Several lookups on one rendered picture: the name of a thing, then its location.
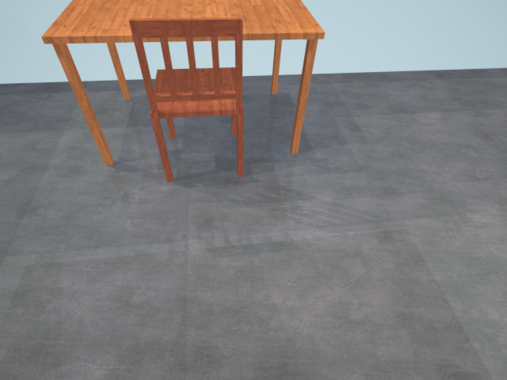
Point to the chair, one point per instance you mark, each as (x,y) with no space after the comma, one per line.
(194,91)

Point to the table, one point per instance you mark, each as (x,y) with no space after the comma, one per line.
(107,21)

